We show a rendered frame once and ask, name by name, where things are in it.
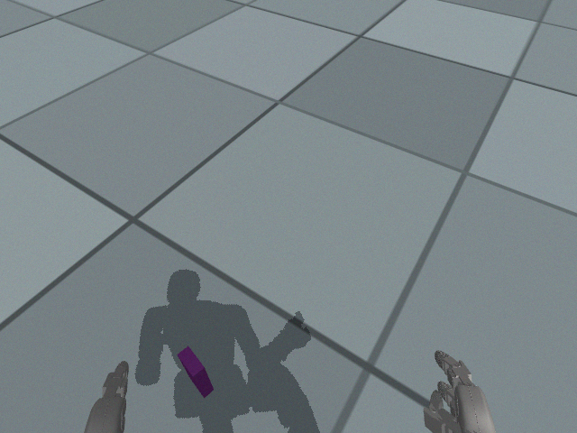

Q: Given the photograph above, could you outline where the carton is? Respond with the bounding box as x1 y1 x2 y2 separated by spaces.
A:
178 346 214 398

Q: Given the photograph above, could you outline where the right robot hand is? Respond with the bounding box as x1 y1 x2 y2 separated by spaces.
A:
424 350 496 433

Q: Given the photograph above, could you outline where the left robot hand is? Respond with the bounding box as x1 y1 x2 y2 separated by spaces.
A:
84 361 129 433

